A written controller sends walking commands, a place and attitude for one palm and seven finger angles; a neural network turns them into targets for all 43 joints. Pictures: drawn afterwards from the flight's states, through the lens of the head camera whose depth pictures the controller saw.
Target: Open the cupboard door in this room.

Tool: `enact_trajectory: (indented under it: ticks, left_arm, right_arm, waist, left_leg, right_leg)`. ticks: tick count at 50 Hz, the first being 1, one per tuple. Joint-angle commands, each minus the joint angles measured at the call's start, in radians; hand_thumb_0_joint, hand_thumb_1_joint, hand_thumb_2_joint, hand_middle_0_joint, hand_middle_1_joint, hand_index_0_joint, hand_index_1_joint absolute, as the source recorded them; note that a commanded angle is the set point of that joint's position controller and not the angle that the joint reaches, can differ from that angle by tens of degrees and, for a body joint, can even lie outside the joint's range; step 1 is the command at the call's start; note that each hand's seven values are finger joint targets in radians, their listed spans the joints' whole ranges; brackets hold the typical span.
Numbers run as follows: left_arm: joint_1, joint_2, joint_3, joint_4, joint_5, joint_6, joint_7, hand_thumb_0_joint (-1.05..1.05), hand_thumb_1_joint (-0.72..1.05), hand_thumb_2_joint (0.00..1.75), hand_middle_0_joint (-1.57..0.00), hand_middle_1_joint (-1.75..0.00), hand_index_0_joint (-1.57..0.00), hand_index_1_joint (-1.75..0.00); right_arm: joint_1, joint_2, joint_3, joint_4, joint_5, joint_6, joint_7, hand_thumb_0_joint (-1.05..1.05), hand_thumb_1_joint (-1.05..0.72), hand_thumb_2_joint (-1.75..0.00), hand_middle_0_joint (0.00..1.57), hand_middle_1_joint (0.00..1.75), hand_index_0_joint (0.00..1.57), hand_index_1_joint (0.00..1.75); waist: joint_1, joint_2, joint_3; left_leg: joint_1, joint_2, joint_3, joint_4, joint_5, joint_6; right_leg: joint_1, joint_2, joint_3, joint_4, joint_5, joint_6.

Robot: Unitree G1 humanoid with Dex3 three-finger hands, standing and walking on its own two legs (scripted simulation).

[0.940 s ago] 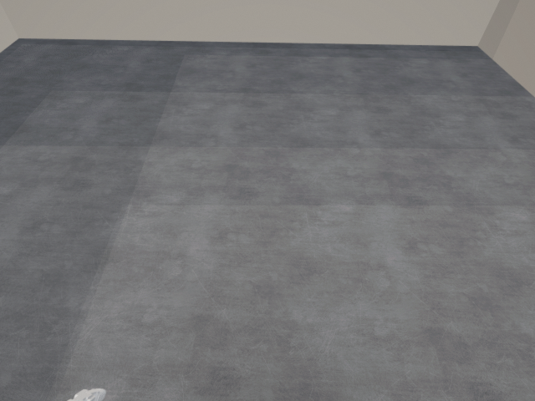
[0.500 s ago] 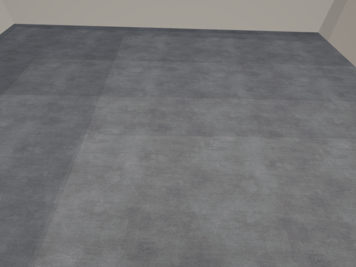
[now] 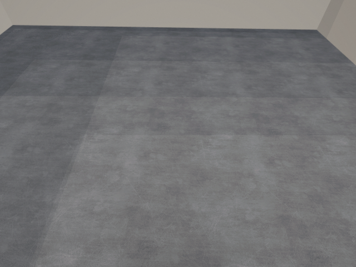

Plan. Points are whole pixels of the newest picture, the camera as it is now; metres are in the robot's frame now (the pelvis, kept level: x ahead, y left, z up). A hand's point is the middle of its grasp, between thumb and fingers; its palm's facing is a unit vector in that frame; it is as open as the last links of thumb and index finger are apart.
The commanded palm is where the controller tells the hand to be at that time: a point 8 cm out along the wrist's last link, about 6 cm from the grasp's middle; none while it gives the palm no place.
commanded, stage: turn or walk to find it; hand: left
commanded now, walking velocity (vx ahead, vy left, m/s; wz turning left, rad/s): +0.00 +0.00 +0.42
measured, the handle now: out of the picture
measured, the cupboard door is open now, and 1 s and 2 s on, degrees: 0 0 0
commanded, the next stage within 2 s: none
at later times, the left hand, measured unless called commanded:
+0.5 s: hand out of the picture +0.02 +0.23 -0.18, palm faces +0.16 -0.96 -0.22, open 7.4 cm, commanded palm none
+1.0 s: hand out of the picture -0.08 +0.18 -0.17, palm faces +0.41 -0.87 -0.26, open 7.4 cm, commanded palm none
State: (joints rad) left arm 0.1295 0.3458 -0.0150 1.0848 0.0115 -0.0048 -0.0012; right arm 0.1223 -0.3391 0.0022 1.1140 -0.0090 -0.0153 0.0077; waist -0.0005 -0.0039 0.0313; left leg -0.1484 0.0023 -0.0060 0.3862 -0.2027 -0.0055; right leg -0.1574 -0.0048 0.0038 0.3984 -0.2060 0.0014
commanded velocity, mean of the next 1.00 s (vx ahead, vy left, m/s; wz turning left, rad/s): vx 0.00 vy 0.00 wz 0.42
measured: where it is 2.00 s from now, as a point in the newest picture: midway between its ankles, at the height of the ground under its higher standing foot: outside the picture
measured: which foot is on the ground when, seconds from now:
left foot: down 0.00-0.72, up 0.74-1.00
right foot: down 0.00-0.34, up 0.36-0.70, down 0.72-1.00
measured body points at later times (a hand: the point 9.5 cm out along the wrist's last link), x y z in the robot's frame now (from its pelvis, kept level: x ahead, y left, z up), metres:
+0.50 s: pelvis -0.02 +0.02 -0.01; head +0.01 +0.04 +0.44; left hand +0.01 +0.28 -0.17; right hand +0.05 -0.21 -0.15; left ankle +0.00 +0.12 -0.74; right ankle -0.03 -0.12 -0.68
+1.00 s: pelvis -0.04 -0.03 -0.01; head -0.02 -0.02 +0.44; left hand -0.10 +0.22 -0.15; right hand +0.12 -0.25 -0.15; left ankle -0.11 +0.10 -0.70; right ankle -0.02 -0.14 -0.74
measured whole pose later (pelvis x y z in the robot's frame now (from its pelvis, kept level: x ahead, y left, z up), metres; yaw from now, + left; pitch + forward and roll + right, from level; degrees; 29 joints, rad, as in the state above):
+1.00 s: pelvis -0.04 -0.03 -0.01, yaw +25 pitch +0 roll +2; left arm 0.25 0.21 0.03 0.93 0.03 0.01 0.03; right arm 0.21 -0.25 -0.08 0.97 -0.01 0.07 0.02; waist 0.00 -0.02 0.06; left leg -0.40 0.02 0.02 0.90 -0.43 -0.05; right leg -0.21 -0.10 -0.14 0.54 -0.32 0.00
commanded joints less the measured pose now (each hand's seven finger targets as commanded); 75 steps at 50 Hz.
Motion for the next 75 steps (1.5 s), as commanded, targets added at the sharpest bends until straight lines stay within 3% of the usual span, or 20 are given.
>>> enact_trajectory:
  ticks: [1, 15, 17, 18, 23, 34, 36, 37, 41, 48, 52, 53, 54, 55, 60, 69, 70, 71, 72, 75]
  left_arm:
    - [-0.04, 0.205, 0.051, -0.073, 0.0, -0.016, 0.013, 0.0, 0.9, 0.9, -0.2, -0.3, -0.2, -0.3]
    - [0.024, 0.114, 0.071, -0.195, 0.012, 0.029, 0.04, 0.0, 0.9, 0.9, -0.2, -0.3, -0.2, -0.3]
    - [0.013, 0.025, 0.06, -0.225, 0.001, 0.044, 0.035, 0.0, 0.9, 0.9, -0.2, -0.3, -0.2, -0.3]
    - [-0.013, 0.034, 0.06, -0.239, 0.008, 0.043, 0.041, 0.0, 0.9, 0.9, -0.2, -0.3, -0.2, -0.3]
    - [0.045, -0.016, 0.07, -0.209, 0.002, 0.033, 0.026, 0.0, 0.9, 0.9, -0.2, -0.3, -0.2, -0.3]
    - [0.189, -0.043, 0.085, -0.195, -0.006, 0.029, 0.036, 0.0, 0.9, 0.9, -0.2, -0.3, -0.2, -0.3]
    - [0.222, 0.088, 0.115, -0.204, 0.021, 0.015, 0.047, 0.0, 0.9, 0.9, -0.2, -0.3, -0.2, -0.3]
    - [0.159, 0.116, 0.106, -0.238, 0.014, 0.022, 0.046, 0.0, 0.9, 0.9, -0.2, -0.3, -0.2, -0.3]
    - [0.016, 0.023, 0.088, -0.265, 0.015, 0.0, 0.042, 0.0, 0.9, 0.9, -0.2, -0.3, -0.2, -0.3]
    - [0.19, 0.075, 0.104, -0.199, 0.024, 0.002, 0.038, 0.0, 0.9, 0.9, -0.2, -0.3, -0.2, -0.3]
    - [0.175, 0.091, 0.111, -0.189, 0.015, 0.012, 0.035, 0.0, 0.9, 0.9, -0.2, -0.3, -0.2, -0.3]
    - [0.171, 0.067, 0.105, -0.196, 0.008, 0.017, 0.032, 0.0, 0.9, 0.9, -0.2, -0.3, -0.2, -0.3]
    - [0.185, 0.008, 0.099, -0.227, 0.002, 0.024, 0.027, 0.0, 0.9, 0.9, -0.2, -0.3, -0.2, -0.3]
    - [0.14, -0.024, 0.083, -0.258, 0.011, 0.027, 0.027, 0.0, 0.9, 0.9, -0.2, -0.3, -0.2, -0.3]
    - [0.095, -0.034, 0.089, -0.217, 0.002, 0.036, 0.015, 0.0, 0.9, 0.9, -0.2, -0.3, -0.2, -0.3]
    - [0.21, -0.039, 0.093, -0.207, -0.002, 0.015, 0.021, 0.0, 0.9, 0.9, -0.2, -0.3, -0.2, -0.3]
    - [0.238, 0.006, 0.099, -0.205, 0.007, 0.003, 0.026, 0.0, 0.9, 0.9, -0.2, -0.3, -0.2, -0.3]
    - [0.24, 0.103, 0.119, -0.212, 0.023, -0.008, 0.035, 0.0, 0.9, 0.9, -0.2, -0.3, -0.2, -0.3]
    - [0.24, 0.125, 0.117, -0.225, 0.014, -0.003, 0.034, 0.0, 0.9, 0.9, -0.2, -0.3, -0.2, -0.3]
    - [0.097, 0.036, 0.097, -0.253, 0.015, 0.0, 0.037, 0.0, 0.9, 0.9, -0.2, -0.3, -0.2, -0.3]
  right_arm:
    - [-0.054, -0.207, -0.042, -0.072, -0.001, -0.015, -0.016, 0.0, -0.9, -0.9, 0.2, 0.3, 0.2, 0.3]
    - [0.126, -0.028, -0.058, -0.154, -0.002, 0.038, -0.005, 0.0, -0.9, -0.9, 0.2, 0.3, 0.2, 0.3]
    - [0.171, -0.123, -0.079, -0.166, -0.018, 0.028, -0.004, 0.0, -0.9, -0.9, 0.2, 0.3, 0.2, 0.3]
    - [0.191, -0.129, -0.084, -0.161, -0.011, 0.023, -0.015, 0.0, -0.9, -0.9, 0.2, 0.3, 0.2, 0.3]
    - [0.137, -0.074, -0.083, -0.187, -0.009, 0.019, -0.032, 0.0, -0.9, -0.9, 0.2, 0.3, 0.2, 0.3]
    - [0.112, -0.056, -0.11, -0.221, -0.011, 0.049, -0.017, 0.0, -0.9, -0.9, 0.2, 0.3, 0.2, 0.3]
    - [0.116, 0.041, -0.101, -0.258, -0.001, 0.056, -0.008, 0.0, -0.9, -0.9, 0.2, 0.3, 0.2, 0.3]
    - [0.081, 0.017, -0.112, -0.267, -0.014, 0.058, -0.009, 0.0, -0.9, -0.9, 0.2, 0.3, 0.2, 0.3]
    - [0.149, 0.021, -0.111, -0.21, -0.014, 0.073, 0.012, 0.0, -0.9, -0.9, 0.2, 0.3, 0.2, 0.3]
    - [-0.002, 0.052, -0.081, -0.241, 0.0, 0.059, 0.008, 0.0, -0.9, -0.9, 0.2, 0.3, 0.2, 0.3]
    - [0.075, 0.03, -0.077, -0.22, 0.0, 0.043, 0.002, 0.0, -0.9, -0.9, 0.2, 0.3, 0.2, 0.3]
    - [0.114, -0.01, -0.085, -0.211, -0.001, 0.034, 0.004, 0.0, -0.9, -0.9, 0.2, 0.3, 0.2, 0.3]
    - [0.142, -0.112, -0.106, -0.214, -0.011, 0.026, 0.0, 0.0, -0.9, -0.9, 0.2, 0.3, 0.2, 0.3]
    - [0.184, -0.155, -0.116, -0.205, -0.006, 0.033, -0.003, 0.0, -0.9, -0.9, 0.2, 0.3, 0.2, 0.3]
    - [0.062, -0.07, -0.092, -0.219, -0.013, 0.022, -0.03, 0.0, -0.9, -0.9, 0.2, 0.3, 0.2, 0.3]
    - [0.02, -0.07, -0.105, -0.246, -0.011, 0.039, -0.018, 0.0, -0.9, -0.9, 0.2, 0.3, 0.2, 0.3]
    - [0.034, -0.032, -0.102, -0.252, -0.003, 0.037, -0.013, 0.0, -0.9, -0.9, 0.2, 0.3, 0.2, 0.3]
    - [0.058, 0.044, -0.089, -0.276, 0.002, 0.036, -0.006, 0.0, -0.9, -0.9, 0.2, 0.3, 0.2, 0.3]
    - [0.034, 0.01, -0.101, -0.282, -0.007, 0.049, -0.01, 0.0, -0.9, -0.9, 0.2, 0.3, 0.2, 0.3]
    - [0.038, 0.015, -0.106, -0.236, -0.013, 0.067, 0.007, 0.0, -0.9, -0.9, 0.2, 0.3, 0.2, 0.3]
  waist:
    - [0.004, 0.003, -0.04]
    - [-0.03, -0.108, -0.042]
    - [-0.052, 0.297, -0.023]
    - [-0.057, 0.286, -0.01]
    - [-0.016, 0.126, -0.089]
    - [0.02, 0.14, -0.086]
    - [0.036, -0.219, -0.036]
    - [0.041, -0.235, 0.023]
    - [-0.052, -0.157, 0.061]
    - [0.045, -0.182, 0.008]
    - [0.003, -0.176, -0.068]
    - [-0.018, -0.073, -0.109]
    - [-0.028, 0.2, -0.132]
    - [-0.049, 0.26, -0.115]
    - [-0.012, 0.166, -0.062]
    - [0.035, 0.135, -0.07]
    - [0.046, 0.01, -0.083]
    - [0.042, -0.293, -0.075]
    - [0.063, -0.289, -0.073]
    - [-0.003, -0.147, 0.03]
  left_leg:
    - [-0.026, 0.107, -0.113, -0.052, 0.113, 0.037]
    - [-0.088, 0.052, 0.0, 0.184, -0.009, 0.0]
    - [-0.066, 0.272, -0.424, -0.079, 0.212, 0.132]
    - [-0.076, 0.317, -0.516, -0.133, 0.248, 0.2]
    - [-0.003, 0.211, -0.338, -0.053, 0.283, 0.195]
    - [-0.213, 0.114, -0.384, -0.032, 0.023, 0.119]
    - [-0.524, -0.077, -0.141, 0.327, -0.264, -0.008]
    - [-0.494, -0.078, -0.085, 0.559, -0.31, -0.02]
    - [-0.407, -0.006, -0.04, 0.812, -0.141, -0.032]
    - [-0.305, 0.009, 0.063, 0.447, -0.251, -0.047]
    - [-0.088, -0.006, 0.1, 0.119, -0.07, -0.026]
    - [0.047, 0.042, 0.043, 0.011, 0.087, -0.008]
    - [0.188, 0.284, -0.25, -0.01, 0.417, 0.092]
    - [0.146, 0.398, -0.328, -0.021, 0.598, 0.2]
    - [0.022, 0.24, -0.18, 0.003, 0.491, 0.171]
    - [-0.136, 0.162, -0.222, 0.105, 0.299, 0.114]
    - [-0.225, 0.097, -0.172, 0.216, 0.151, 0.061]
    - [-0.417, -0.054, -0.019, 0.445, -0.21, -0.012]
    - [-0.396, -0.034, -0.066, 0.628, -0.39, -0.012]
    - [-0.397, 0.013, -0.062, 0.848, -0.221, -0.022]
  right_leg:
    - [-0.003, -0.119, 0.089, -0.056, 0.059, -0.027]
    - [-0.134, -0.298, 0.03, 0.101, 0.182, -0.094]
    - [-0.289, -0.043, -0.135, 0.44, -0.26, 0.044]
    - [-0.327, -0.036, -0.031, 0.6, -0.399, 0.038]
    - [-0.339, -0.051, 0.003, 0.64, -0.267, 0.049]
    - [0.034, 0.007, -0.034, 0.076, -0.1, 0.033]
    - [0.167, -0.338, 0.336, -0.179, -0.287, -0.089]
    - [-0.05, -0.461, 0.388, -0.228, -0.28, -0.148]
    - [-0.163, -0.279, 0.106, -0.138, -0.048, -0.119]
    - [0.019, -0.326, 0.026, -0.001, 0.372, -0.152]
    - [-0.004, -0.298, -0.05, 0.148, 0.427, -0.074]
    - [-0.081, -0.26, -0.097, 0.266, 0.329, -0.025]
    - [-0.316, -0.144, -0.164, 0.454, -0.083, 0.05]
    - [-0.382, -0.095, -0.12, 0.615, -0.449, 0.062]
    - [-0.356, -0.095, -0.037, 0.657, -0.275, 0.071]
    - [-0.017, -0.031, -0.083, 0.103, -0.035, 0.061]
    - [0.088, -0.116, -0.002, -0.011, 0.049, 0.042]
    - [0.166, -0.383, 0.293, -0.081, 0.187, -0.06]
    - [0.042, -0.471, 0.32, -0.11, 0.178, -0.142]
    - [-0.094, -0.338, 0.138, -0.109, 0.06, -0.128]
